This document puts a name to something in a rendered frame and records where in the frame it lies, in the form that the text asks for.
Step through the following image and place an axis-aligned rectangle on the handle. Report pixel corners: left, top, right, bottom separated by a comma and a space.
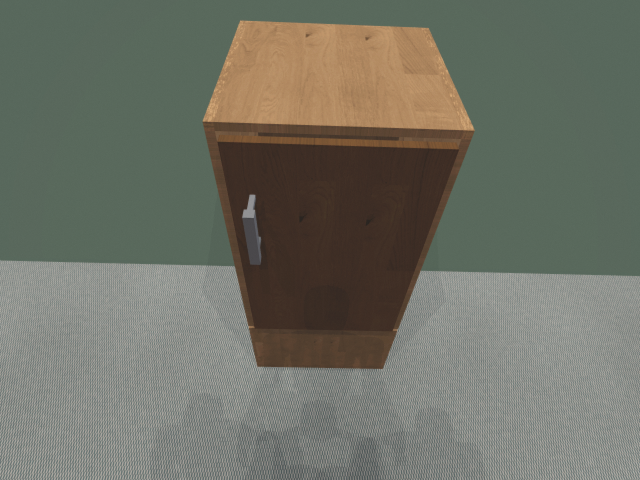
242, 195, 261, 265

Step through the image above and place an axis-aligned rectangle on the cupboard door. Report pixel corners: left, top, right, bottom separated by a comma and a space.
217, 135, 459, 331

